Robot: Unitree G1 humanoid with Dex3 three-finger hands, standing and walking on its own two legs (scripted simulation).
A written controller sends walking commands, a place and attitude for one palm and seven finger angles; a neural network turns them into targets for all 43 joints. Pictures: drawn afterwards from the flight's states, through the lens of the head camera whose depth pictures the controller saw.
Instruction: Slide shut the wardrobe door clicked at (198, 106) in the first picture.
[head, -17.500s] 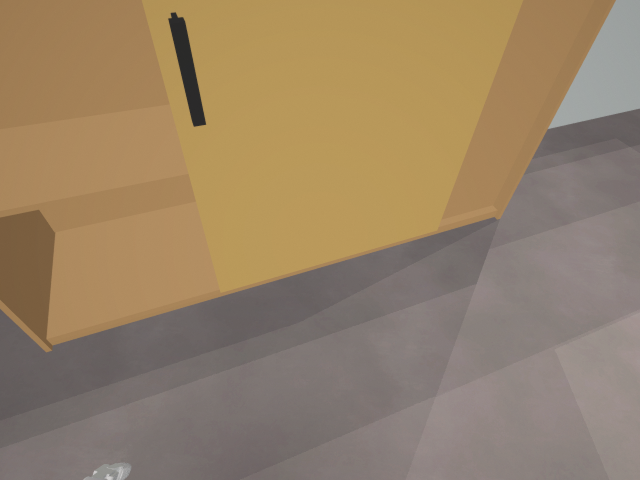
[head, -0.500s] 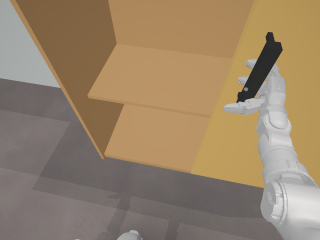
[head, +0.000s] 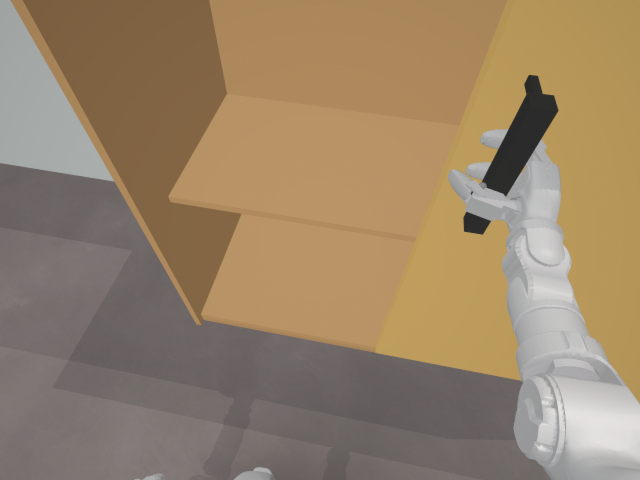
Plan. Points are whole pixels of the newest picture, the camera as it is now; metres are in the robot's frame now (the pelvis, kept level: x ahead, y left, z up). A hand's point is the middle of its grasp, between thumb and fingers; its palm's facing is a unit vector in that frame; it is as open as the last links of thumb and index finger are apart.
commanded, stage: grip the handle and tug to test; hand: right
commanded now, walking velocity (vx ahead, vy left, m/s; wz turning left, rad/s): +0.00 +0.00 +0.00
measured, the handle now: (500, 162) +0.51 -0.16 +0.13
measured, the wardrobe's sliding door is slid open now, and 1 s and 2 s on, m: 0.57 0.57 0.50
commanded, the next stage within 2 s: tug the door sideways, standing still in 0.92 s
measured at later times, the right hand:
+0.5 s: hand (482, 186) +0.47 -0.13 +0.12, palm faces +0.07 +1.00 +0.00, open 5.8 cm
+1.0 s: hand (483, 187) +0.46 -0.13 +0.12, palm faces +0.05 +1.00 +0.01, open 5.9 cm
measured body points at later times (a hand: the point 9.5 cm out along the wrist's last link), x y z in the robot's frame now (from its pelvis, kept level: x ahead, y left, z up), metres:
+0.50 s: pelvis +0.00 +0.00 +0.00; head +0.06 +0.01 +0.45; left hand +0.06 +0.26 -0.12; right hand +0.46 -0.19 +0.12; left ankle +0.03 +0.13 -0.72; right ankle -0.04 -0.13 -0.72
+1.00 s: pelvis +0.03 -0.01 +0.01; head +0.07 +0.01 +0.46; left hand +0.09 +0.25 -0.11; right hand +0.46 -0.19 +0.12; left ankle +0.03 +0.13 -0.72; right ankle -0.04 -0.13 -0.72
